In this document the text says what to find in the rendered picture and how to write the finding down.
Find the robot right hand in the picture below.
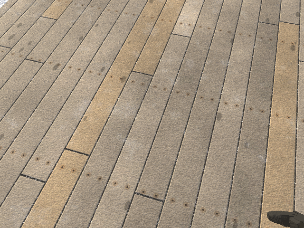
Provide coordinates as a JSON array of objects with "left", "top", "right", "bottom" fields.
[{"left": 267, "top": 210, "right": 304, "bottom": 228}]

